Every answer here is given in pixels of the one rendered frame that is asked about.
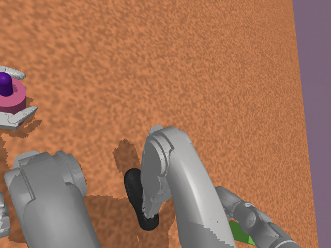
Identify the left robot arm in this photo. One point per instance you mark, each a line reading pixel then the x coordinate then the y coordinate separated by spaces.
pixel 4 218

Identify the right robot arm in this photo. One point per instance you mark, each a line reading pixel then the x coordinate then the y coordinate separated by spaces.
pixel 259 227

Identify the right robot hand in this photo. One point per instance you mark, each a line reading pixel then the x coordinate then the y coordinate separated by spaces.
pixel 229 200

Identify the left robot hand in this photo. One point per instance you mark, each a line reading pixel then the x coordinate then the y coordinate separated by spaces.
pixel 8 120

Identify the right robot foot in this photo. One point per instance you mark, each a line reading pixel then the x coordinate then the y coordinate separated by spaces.
pixel 134 189

